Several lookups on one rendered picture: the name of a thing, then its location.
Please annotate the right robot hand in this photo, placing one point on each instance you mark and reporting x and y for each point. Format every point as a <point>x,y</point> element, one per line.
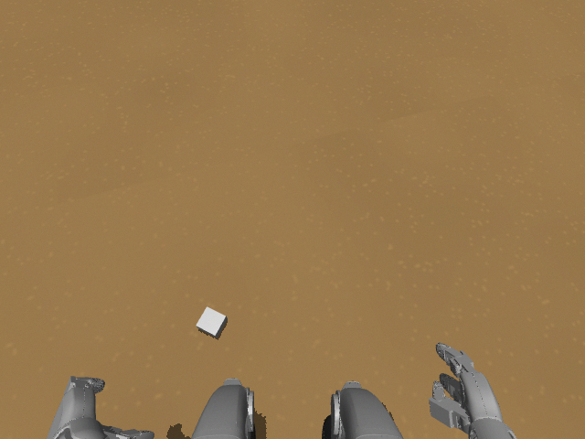
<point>473,397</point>

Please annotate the left robot arm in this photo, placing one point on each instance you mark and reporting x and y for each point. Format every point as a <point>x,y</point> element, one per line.
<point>81,428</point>

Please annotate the left robot hand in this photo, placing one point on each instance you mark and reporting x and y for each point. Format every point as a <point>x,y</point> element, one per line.
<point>79,401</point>

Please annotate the right robot arm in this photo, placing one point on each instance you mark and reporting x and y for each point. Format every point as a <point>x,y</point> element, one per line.
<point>490,429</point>

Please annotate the small box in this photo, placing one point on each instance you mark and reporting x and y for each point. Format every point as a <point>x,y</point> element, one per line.
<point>211,322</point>

